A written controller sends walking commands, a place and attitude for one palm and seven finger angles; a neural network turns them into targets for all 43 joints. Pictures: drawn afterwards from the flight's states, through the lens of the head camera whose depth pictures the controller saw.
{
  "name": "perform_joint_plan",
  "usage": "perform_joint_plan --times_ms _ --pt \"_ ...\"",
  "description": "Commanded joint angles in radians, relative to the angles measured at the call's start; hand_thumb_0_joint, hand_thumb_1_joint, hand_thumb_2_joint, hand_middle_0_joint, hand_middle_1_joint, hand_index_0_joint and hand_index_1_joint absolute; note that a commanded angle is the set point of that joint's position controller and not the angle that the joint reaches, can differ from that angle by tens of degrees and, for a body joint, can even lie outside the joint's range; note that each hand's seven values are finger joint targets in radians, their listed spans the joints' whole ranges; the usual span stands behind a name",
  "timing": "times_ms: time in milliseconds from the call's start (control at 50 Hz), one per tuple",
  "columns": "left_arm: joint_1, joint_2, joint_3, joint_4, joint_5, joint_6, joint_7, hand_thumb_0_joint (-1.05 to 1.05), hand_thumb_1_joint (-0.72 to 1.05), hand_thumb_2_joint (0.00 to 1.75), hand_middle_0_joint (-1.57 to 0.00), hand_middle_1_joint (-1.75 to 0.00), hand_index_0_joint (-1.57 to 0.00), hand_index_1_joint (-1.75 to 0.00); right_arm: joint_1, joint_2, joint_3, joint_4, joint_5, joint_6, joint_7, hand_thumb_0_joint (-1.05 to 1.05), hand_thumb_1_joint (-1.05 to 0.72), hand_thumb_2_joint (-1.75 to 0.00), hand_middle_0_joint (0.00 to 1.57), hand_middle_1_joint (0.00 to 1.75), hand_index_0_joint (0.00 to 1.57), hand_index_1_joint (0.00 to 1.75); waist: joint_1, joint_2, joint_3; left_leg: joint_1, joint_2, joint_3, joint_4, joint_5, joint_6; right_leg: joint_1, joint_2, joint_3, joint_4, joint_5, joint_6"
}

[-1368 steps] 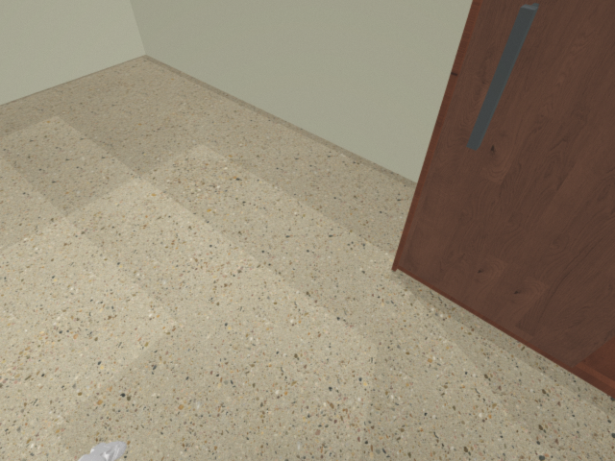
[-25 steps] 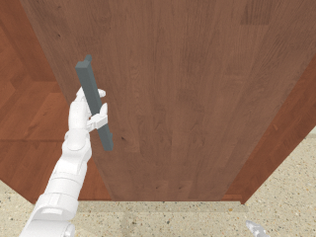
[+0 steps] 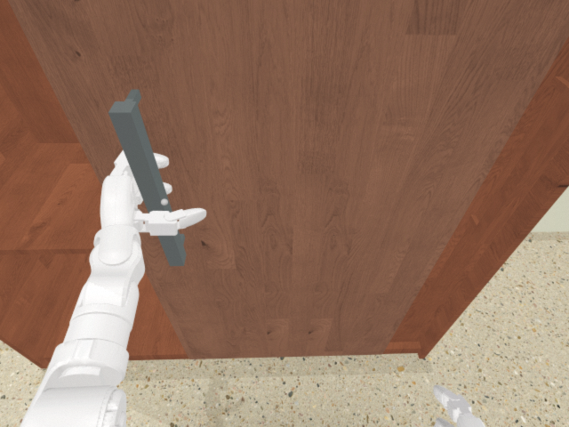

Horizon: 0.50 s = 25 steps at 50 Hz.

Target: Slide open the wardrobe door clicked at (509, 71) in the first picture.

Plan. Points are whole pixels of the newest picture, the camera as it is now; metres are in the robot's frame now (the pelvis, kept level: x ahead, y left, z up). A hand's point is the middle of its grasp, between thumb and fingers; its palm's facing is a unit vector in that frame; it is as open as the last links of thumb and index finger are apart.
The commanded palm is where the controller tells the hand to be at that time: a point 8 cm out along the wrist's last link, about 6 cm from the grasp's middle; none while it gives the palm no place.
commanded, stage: loosen the grip on the handle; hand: left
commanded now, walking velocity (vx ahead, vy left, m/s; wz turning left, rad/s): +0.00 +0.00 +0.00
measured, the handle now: (159, 190) +0.44 +0.22 +0.09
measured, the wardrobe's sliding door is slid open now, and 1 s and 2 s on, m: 0.49 0.49 0.49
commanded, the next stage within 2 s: slip the hand off the handle in 0.26 s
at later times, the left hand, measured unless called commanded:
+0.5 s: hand (155, 209) +0.40 +0.21 +0.10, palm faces +0.27 -0.95 -0.16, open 14.5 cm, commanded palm +0.36 +0.27 +0.11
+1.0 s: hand (118, 203) +0.40 +0.27 +0.11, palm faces +0.24 -0.96 -0.15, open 14.1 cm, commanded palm +0.35 +0.32 +0.11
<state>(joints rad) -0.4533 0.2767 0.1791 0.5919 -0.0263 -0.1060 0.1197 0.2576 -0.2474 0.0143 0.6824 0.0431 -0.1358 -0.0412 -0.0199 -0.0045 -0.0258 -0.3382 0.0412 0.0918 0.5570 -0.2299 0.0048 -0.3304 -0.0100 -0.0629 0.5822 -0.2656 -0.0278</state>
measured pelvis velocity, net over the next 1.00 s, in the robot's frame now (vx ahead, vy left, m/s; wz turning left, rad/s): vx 0.01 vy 0.02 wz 0.02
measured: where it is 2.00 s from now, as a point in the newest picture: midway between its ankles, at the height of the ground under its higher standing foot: outside the picture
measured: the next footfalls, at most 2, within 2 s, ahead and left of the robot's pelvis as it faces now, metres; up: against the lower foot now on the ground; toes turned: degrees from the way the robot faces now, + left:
none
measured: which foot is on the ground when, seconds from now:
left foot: down 0.00-1.00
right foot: down 0.00-1.00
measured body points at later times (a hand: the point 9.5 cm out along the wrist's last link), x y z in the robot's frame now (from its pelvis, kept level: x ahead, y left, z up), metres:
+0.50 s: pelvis +0.03 +0.00 +0.00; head +0.04 -0.01 +0.45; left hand +0.38 +0.26 +0.11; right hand +0.17 -0.25 -0.10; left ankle +0.04 +0.12 -0.73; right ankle +0.03 -0.10 -0.73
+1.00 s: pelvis +0.01 +0.02 -0.01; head +0.04 +0.02 +0.44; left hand +0.38 +0.32 +0.12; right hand +0.13 -0.24 -0.11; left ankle +0.04 +0.12 -0.73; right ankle +0.03 -0.10 -0.73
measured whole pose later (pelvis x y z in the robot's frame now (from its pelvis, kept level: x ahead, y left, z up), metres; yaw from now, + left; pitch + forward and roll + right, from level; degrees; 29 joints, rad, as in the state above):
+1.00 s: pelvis +0.01 +0.02 -0.01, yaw +1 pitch +5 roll -1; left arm -0.44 0.40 0.30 0.65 -0.10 -0.20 -0.09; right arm 0.29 -0.26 0.02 0.68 0.05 -0.08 -0.07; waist -0.02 0.01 -0.05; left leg -0.45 0.03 0.07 0.66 -0.29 0.02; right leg -0.41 -0.02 -0.08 0.64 -0.31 -0.01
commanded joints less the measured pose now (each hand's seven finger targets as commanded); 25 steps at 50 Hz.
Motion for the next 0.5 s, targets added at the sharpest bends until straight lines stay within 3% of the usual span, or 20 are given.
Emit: perform_joint_plan --times_ms 0,20,40,60,80,120,160,200,220,300,320,340,360,420,440,480 --pt "-0.428 0.150 0.005 -0.227 -0.038 -0.098 -0.029 0.00 -0.55 0.20 -0.36 -1.28 -0.36 -1.28 -0.094 -0.132 -0.044 -0.136 0.011 -0.064 -0.023 0.00 -0.90 -0.90 0.20 0.30 0.20 0.30 0.005 -0.016 -0.197 0.097 -0.026 -0.050 -0.086 -0.104 0.028 -0.005 0.000 0.070 -0.158 -0.098 0.010" --pt "-0.413 0.179 0.040 -0.213 -0.042 -0.097 -0.024 0.00 -0.55 0.20 -0.34 -1.27 -0.34 -1.27 -0.093 -0.137 -0.045 -0.126 0.011 -0.062 -0.025 0.00 -0.90 -0.90 0.20 0.30 0.20 0.30 0.015 -0.001 -0.200 0.096 -0.027 -0.051 -0.087 -0.093 0.027 0.001 -0.002 0.072 -0.159 -0.091 0.009" --pt "-0.443 0.153 -0.004 -0.249 -0.040 -0.098 -0.028 0.00 -0.55 0.20 -0.33 -1.25 -0.33 -1.25 -0.088 -0.135 -0.042 -0.130 0.009 -0.066 -0.025 0.00 -0.90 -0.90 0.20 0.30 0.20 0.30 0.002 0.013 -0.217 0.107 -0.029 -0.046 -0.079 -0.064 0.031 0.004 -0.002 0.072 -0.154 -0.057 0.012" --pt "-0.397 0.260 0.087 -0.184 -0.027 -0.092 -0.025 0.00 -0.55 0.20 -0.32 -1.23 -0.32 -1.23 -0.067 -0.145 -0.048 -0.114 0.006 -0.062 -0.031 0.00 -0.90 -0.90 0.20 0.30 0.20 0.30 0.013 -0.027 -0.201 0.083 -0.028 -0.044 -0.068 -0.037 0.031 0.012 -0.002 0.075 -0.153 -0.039 0.012" --pt "-0.397 0.209 0.034 -0.213 -0.026 -0.093 -0.034 0.00 -0.55 0.20 -0.30 -1.22 -0.30 -1.22 -0.073 -0.140 -0.042 -0.124 0.005 -0.059 -0.030 0.00 -0.90 -0.90 0.20 0.30 0.20 0.30 0.009 -0.007 -0.210 0.081 -0.034 -0.038 -0.066 -0.015 0.033 0.018 -0.006 0.073 -0.146 -0.012 0.015" --pt "-0.395 0.224 0.060 -0.221 -0.027 -0.092 -0.030 0.00 -0.55 0.20 -0.28 -1.18 -0.28 -1.18 -0.067 -0.142 -0.047 -0.114 0.004 -0.056 -0.030 0.00 -0.90 -0.90 0.20 0.30 0.20 0.30 0.014 0.000 -0.229 0.093 -0.032 -0.041 -0.060 0.025 0.034 0.029 -0.004 0.070 -0.136 0.036 0.014" --pt "-0.375 0.207 0.059 -0.277 -0.044 -0.102 -0.036 0.00 -0.55 0.20 -0.25 -1.15 -0.25 -1.15 -0.054 -0.139 -0.054 -0.120 -0.001 -0.057 -0.027 0.00 -0.90 -0.90 0.20 0.30 0.20 0.30 0.021 -0.001 -0.305 0.124 -0.035 -0.037 -0.042 0.113 0.035 0.076 -0.001 0.066 -0.111 0.155 0.013" --pt "-0.340 0.191 0.063 -0.313 -0.062 -0.110 -0.038 0.00 -0.55 0.20 -0.25 -1.15 -0.25 -1.15 -0.050 -0.137 -0.057 -0.119 -0.002 -0.058 -0.024 0.00 -0.90 -0.90 0.20 0.30 0.20 0.30 0.026 0.014 -0.338 0.145 -0.036 -0.035 -0.031 0.163 0.032 0.086 0.002 0.056 -0.092 0.223 0.014" --pt "-0.319 0.216 0.094 -0.307 -0.062 -0.113 -0.035 0.00 -0.55 0.20 -0.25 -1.15 -0.25 -1.15 -0.047 -0.142 -0.058 -0.110 -0.005 -0.054 -0.025 0.00 -0.90 -0.90 0.20 0.30 0.20 0.30 0.029 -0.010 -0.328 0.141 -0.033 -0.039 -0.031 0.188 0.033 0.095 0.005 0.053 -0.087 0.253 0.015" --pt "-0.281 0.201 0.078 -0.372 -0.062 -0.113 -0.036 0.00 -0.55 0.20 -0.25 -1.15 -0.25 -1.15 -0.051 -0.137 -0.061 -0.118 -0.004 -0.049 -0.019 0.00 -0.90 -0.90 0.20 0.30 0.20 0.30 0.024 -0.012 -0.328 0.141 -0.035 -0.030 -0.022 0.211 0.033 0.095 0.002 0.052 -0.077 0.298 0.021" --pt "-0.257 0.233 0.108 -0.364 -0.050 -0.109 -0.027 0.00 -0.55 0.20 -0.25 -1.15 -0.25 -1.15 -0.054 -0.140 -0.061 -0.114 -0.005 -0.043 -0.021 0.00 -0.90 -0.90 0.20 0.30 0.20 0.30 0.031 -0.012 -0.307 0.134 -0.032 -0.033 -0.024 0.219 0.035 0.097 0.003 0.052 -0.075 0.302 0.019" --pt "-0.204 0.176 0.066 -0.221 -0.041 -0.093 -0.032 0.00 -0.55 0.20 -0.25 -1.15 -0.25 -1.15 -0.031 -0.137 -0.056 -0.101 -0.006 -0.036 -0.019 0.00 -0.90 -0.90 0.20 0.30 0.20 0.30 0.006 -0.049 -0.221 0.089 -0.033 -0.033 -0.019 0.189 0.031 0.045 0.001 0.046 -0.076 0.284 0.023" --pt "-0.204 0.194 0.086 -0.239 -0.046 -0.094 -0.037 0.00 -0.55 0.20 -0.25 -1.15 -0.25 -1.15 -0.030 -0.142 -0.056 -0.111 -0.004 -0.030 -0.016 0.00 -0.90 -0.90 0.20 0.30 0.20 0.30 0.016 -0.061 -0.220 0.071 -0.035 -0.036 -0.016 0.169 0.030 0.041 -0.002 0.045 -0.076 0.265 0.024" --pt "-0.196 0.276 0.148 -0.289 -0.037 -0.095 -0.044 0.00 -0.55 0.20 -0.25 -1.15 -0.25 -1.15 -0.050 -0.142 -0.058 -0.125 -0.004 -0.012 -0.022 0.00 -0.90 -0.90 0.20 0.30 0.20 0.30 0.036 0.014 -0.261 0.086 -0.040 -0.029 -0.012 0.183 0.032 0.071 -0.005 0.057 -0.066 0.276 0.018" --pt "-0.197 0.252 0.127 -0.300 -0.040 -0.094 -0.052 0.00 -0.55 0.20 -0.25 -1.15 -0.25 -1.15 -0.047 -0.134 -0.054 -0.135 -0.003 -0.009 -0.022 0.00 -0.90 -0.90 0.20 0.30 0.20 0.30 0.039 0.017 -0.292 0.094 -0.041 -0.029 -0.013 0.196 0.031 0.087 -0.005 0.053 -0.060 0.292 0.016" --pt "-0.246 0.259 0.132 -0.309 -0.057 -0.105 -0.067 0.00 -0.55 0.20 -0.25 -1.15 -0.25 -1.15 -0.052 -0.133 -0.051 -0.135 0.000 -0.008 -0.026 0.00 -0.90 -0.90 0.20 0.30 0.20 0.30 0.025 -0.012 -0.282 0.092 -0.037 -0.033 -0.008 0.179 0.031 0.071 0.000 0.054 -0.065 0.275 0.019"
